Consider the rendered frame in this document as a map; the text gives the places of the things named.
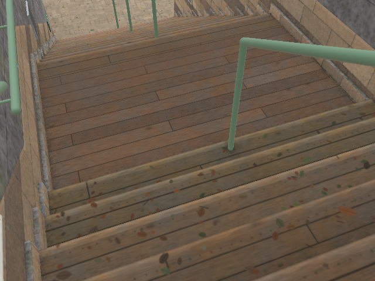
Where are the stairs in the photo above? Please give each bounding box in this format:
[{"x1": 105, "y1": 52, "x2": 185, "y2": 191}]
[
  {"x1": 40, "y1": 14, "x2": 257, "y2": 62},
  {"x1": 39, "y1": 99, "x2": 375, "y2": 281}
]

